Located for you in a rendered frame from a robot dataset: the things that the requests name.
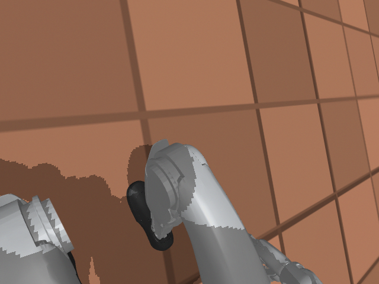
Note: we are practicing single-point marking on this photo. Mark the left robot foot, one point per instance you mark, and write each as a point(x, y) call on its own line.
point(73, 262)

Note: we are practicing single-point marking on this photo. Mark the right robot foot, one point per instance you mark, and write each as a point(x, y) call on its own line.
point(137, 203)

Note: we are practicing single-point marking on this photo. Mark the right robot hand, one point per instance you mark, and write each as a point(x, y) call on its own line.
point(271, 257)

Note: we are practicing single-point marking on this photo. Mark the right robot arm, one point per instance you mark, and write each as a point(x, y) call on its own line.
point(295, 273)

